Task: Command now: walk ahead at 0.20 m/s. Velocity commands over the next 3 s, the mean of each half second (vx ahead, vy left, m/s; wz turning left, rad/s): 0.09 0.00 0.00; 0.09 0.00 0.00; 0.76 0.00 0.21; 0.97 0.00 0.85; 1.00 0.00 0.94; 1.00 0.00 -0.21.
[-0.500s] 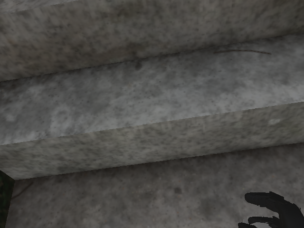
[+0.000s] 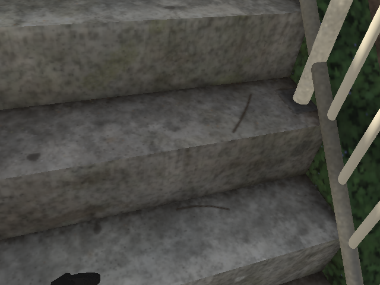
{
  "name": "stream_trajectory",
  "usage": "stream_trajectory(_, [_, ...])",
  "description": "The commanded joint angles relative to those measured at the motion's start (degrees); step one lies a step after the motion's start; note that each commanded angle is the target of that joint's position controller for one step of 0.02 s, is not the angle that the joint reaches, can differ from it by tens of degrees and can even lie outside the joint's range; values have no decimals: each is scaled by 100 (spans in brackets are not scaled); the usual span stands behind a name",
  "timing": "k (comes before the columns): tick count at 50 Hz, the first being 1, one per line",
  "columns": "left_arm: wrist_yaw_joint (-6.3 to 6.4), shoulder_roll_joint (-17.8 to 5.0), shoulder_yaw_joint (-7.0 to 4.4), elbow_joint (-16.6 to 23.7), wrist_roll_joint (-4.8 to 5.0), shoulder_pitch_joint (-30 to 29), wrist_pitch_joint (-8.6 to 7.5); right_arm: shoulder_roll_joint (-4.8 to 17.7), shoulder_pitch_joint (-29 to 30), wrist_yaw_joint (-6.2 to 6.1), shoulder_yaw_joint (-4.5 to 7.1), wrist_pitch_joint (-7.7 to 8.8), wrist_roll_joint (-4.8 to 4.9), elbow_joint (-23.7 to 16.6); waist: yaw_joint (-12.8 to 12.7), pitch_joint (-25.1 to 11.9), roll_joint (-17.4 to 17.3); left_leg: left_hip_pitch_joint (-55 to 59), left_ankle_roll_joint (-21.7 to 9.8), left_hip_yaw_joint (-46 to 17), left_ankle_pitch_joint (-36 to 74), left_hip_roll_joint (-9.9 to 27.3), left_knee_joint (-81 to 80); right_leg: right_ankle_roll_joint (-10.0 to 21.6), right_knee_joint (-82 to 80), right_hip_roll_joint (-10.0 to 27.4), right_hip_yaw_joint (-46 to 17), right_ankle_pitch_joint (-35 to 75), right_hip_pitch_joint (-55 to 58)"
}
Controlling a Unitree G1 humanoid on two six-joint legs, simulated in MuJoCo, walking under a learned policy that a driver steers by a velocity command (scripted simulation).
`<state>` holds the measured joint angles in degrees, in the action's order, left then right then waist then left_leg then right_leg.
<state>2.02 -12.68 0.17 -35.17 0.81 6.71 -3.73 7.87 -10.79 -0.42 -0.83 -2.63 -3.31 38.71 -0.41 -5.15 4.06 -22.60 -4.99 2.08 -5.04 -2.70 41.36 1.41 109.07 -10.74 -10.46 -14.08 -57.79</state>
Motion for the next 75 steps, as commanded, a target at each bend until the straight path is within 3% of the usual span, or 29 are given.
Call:
stream_trajectory(1, [-120, 877, 277, -298, 139, 1535, -59, -144, 356, 116, -20, -44, 26, 252, -781, 616, -132, -91, 664, -558, 705, 783, -1298, 61, 2326, -54, -345, 462, -1480])
stream_trajectory(3, [-254, 789, 340, -172, -38, 1216, -190, 234, -28, 91, 132, -25, 102, 526, -824, 246, -72, -55, 846, 16, 2338, 589, -1215, -40, 1319, 193, 205, 1283, -1152])
stream_trajectory(5, [-112, 595, 342, -168, -77, 810, -87, 639, -32, -36, 199, 26, -91, 335, -556, -198, -602, 158, 182, -1164, 1406, 993, -1458, -544, 1355, 656, 191, 1935, -1496])
stream_trajectory(7, [121, 404, 333, -83, 120, 296, 64, 672, -173, -239, 111, 90, -97, 111, -152, -25, -249, 870, -123, -1977, -238, 1421, -1759, -892, 1128, 850, -277, 1989, -2230])
stream_trajectory(10, [270, 237, 236, -81, 141, -132, 234, 578, -838, -406, 84, 110, -48, 109, 400, 54, -393, 1706, -250, -2430, -1235, 1548, -2163, -1109, -75, 1190, -277, 1660, -2073])
stream_trajectory(20, [120, 283, 54, -665, 140, -134, 552, 436, -825, -609, 130, -320, 44, -85, 535, 985, -676, 1647, 53, -1724, -1265, 1045, -3021, -1048, -4804, 1561, 918, 323, 1155])
stream_trajectory(24, [126, -38, -85, -945, 145, 39, 361, 496, -1422, -505, 253, -309, 21, 222, 638, 996, -1110, 2288, -125, -1682, 684, 1394, -2887, -648, -7413, 1661, 1048, -465, 2485])
stream_trajectory(29, [17, -336, -175, -1318, -7, 560, 211, 427, -1349, -172, 272, -53, 1, 564, 369, 437, -429, 1928, -230, -1166, 1323, 860, -2458, -203, -8348, 1883, 656, 1350, 4287])
stream_trajectory(33, [-126, -52, -126, -1550, -30, 484, 191, 455, -1004, -192, 217, 8, 111, 816, 163, 348, 79, 1840, -190, -797, 941, 629, -2450, -76, -8422, 1788, 676, 1247, 4154])
stream_trajectory(43, [-209, -119, -67, -1917, -63, 497, 162, 523, -1375, -111, 131, -129, 52, 1254, 297, 360, -231, 2001, -202, -615, 565, 602, -2395, 196, -8498, 1698, 704, 1313, 3930])
stream_trajectory(46, [-142, -446, -165, -1789, 68, 205, 151, 1306, -1442, -207, 369, -98, 165, 1250, 469, 787, -677, 1823, -925, -1572, -3374, 1167, -2752, 551, -7699, 1336, 1009, -1604, 2303])
stream_trajectory(49, [-279, -63, -24, -1308, 83, -574, -59, 1825, -1777, -334, 536, 149, 60, 1305, 797, 1001, -1167, 2232, -1715, -3513, -4261, 2757, -3727, 247, -4517, 1611, 1086, -748, 289])
stream_trajectory(52, [-378, 108, 54, -719, 91, -420, -256, 1358, -1263, -404, 301, 428, 104, 1213, 321, 649, -729, 2924, -1422, -2712, -2638, 2571, -3316, -118, -366, 1786, 439, -974, -1747])
stream_trajectory(54, [-326, 388, 256, -240, 229, -799, -418, 1010, -1787, -256, 220, 520, 34, 1566, 537, 904, -630, 3090, -1200, -1971, -2062, 2257, -3239, -153, 1260, 1785, 589, -983, -3028])
stream_trajectory(57, [-271, 693, 515, 213, 246, -621, -370, 1039, -1803, -103, 264, 533, 74, 1658, 275, 978, -365, 2650, -900, -1560, -1870, 2428, -3331, -80, 2329, 2162, 213, -1120, -3833])
stream_trajectory(59, [-184, 710, 606, 545, 208, -927, -253, 1276, -1544, -83, 335, 581, 155, 1596, 154, 1151, -497, 2153, -754, -1069, -1800, 2338, -3674, -186, 2213, 2269, 431, -1223, -3939])
stream_trajectory(61, [-286, 781, 758, 1165, 199, -1913, -159, 900, -1686, -137, 192, 769, 377, 1859, 264, 1483, -712, 1400, -724, -771, -1775, 2169, -4254, -196, 1608, 2508, 1017, -899, -3704])
stream_trajectory(63, [-429, 893, 953, 1652, 203, -2556, -218, 762, -1903, -127, 118, 769, 536, 2030, 321, 1608, -499, -151, -905, -625, -1472, 1884, -5129, -29, -532, 2709, 1690, 309, -1669])
stream_trajectory(64, [-513, 887, 1063, 1647, 160, -2469, -245, 1127, -1663, -88, 198, 757, 643, 1908, 122, 1241, -397, -970, -926, -21, -351, 1556, -5665, 70, -2494, 2481, 2405, 407, 764])
stream_trajectory(65, [-454, 791, 903, 1566, 191, -2282, -199, 1428, -2320, -40, 264, 809, 733, 2086, 174, 52, -946, -743, -1081, -239, 3422, 1591, -5084, 71, -2610, 1730, 2924, -646, 3152])
stream_trajectory(66, [-355, 216, 503, 1483, 147, -1180, -239, 1715, -2410, 85, 296, 967, 397, 2157, -475, -995, -1640, 63, -973, -186, 8206, 1808, -3540, 105, -2572, 1141, 2613, -1322, 4793])
stream_trajectory(67, [-258, -724, 6, 1025, -6, 462, -101, 2556, -1842, 53, 532, 1023, 324, 2200, -1602, -2100, -2311, 1683, -703, -447, 10098, 1971, -2111, 276, -3938, 1009, 1568, -1729, 5101])
stream_trajectory(68, [-204, -1419, -343, 478, -274, 1863, 14, 2839, -907, -59, 666, 997, 314, 1853, -2194, -2604, -2076, 1300, -462, -939, 9218, 2025, -250, 355, -4875, 1432, -179, -2181, 6148])
stream_trajectory(69, [-115, -2265, -654, -297, -585, 2839, 21, 1391, -848, 2, 475, 1073, 441, 1303, -1701, -3227, 1640, -1180, -354, -1156, 3446, 605, 2038, 1065, -7574, 3383, -4264, -3277, 7559])
stream_trajectory(70, [-98, -1892, -493, -514, -589, 3073, 22, 1083, -287, 229, 424, 1066, 232, 1504, -1703, -3413, 1448, -1640, -332, -1844, 820, -48, 5478, 871, -8865, 3535, -5161, -4590, 6916])
stream_trajectory(71, [-146, -1634, -467, -866, -152, 2313, -41, -35, 239, 244, 296, 1088, 441, 847, -1036, -2011, 1194, -2956, -174, -2150, 315, -107, 7485, 562, -9011, 3942, -4442, -3811, 5903])
stream_trajectory(72, [-195, -831, -218, -1024, -117, 1604, 19, -238, 1223, 356, 114, 1016, 460, 125, -682, -1007, 557, -3749, -365, -1674, 373, 242, 8047, 456, -8549, 3808, -3315, -3451, 4963])
stream_trajectory(74, [-243, 480, 82, -1351, -475, 412, 72, -644, 1102, 470, -141, 655, 339, -225, 388, 286, 125, -4171, -523, -1375, 696, 576, 8756, -71, -7871, 3373, -638, -1460, 3138])
stream_trajectory(75, [-254, 590, 109, -1329, -491, 183, 73, -585, 430, 529, -228, 540, 445, -148, 824, 292, 65, -4019, -561, -1350, 712, 616, 8603, -223, -7801, 3203, 459, -523, 2956])
